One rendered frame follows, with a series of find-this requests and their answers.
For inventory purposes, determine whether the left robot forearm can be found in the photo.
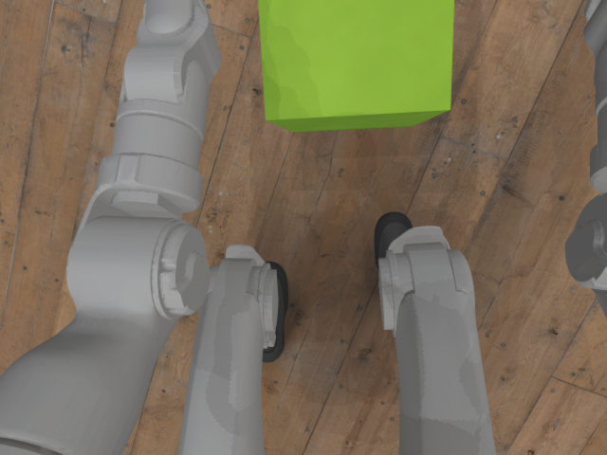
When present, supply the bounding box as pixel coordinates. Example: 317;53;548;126
66;0;222;295

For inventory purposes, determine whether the right robot forearm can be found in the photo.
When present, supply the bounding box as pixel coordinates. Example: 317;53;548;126
583;0;607;193

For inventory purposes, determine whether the carton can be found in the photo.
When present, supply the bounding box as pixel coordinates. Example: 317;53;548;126
258;0;454;133

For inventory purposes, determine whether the robot left upper arm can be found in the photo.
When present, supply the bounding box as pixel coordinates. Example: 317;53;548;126
0;216;211;455

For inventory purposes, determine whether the right robot shin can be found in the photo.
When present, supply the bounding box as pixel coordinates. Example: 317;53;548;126
385;226;475;311

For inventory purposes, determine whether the robot left foot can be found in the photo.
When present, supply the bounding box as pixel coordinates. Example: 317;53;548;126
262;262;288;362

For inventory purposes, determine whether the robot right upper arm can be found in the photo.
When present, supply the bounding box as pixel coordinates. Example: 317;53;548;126
565;192;607;318

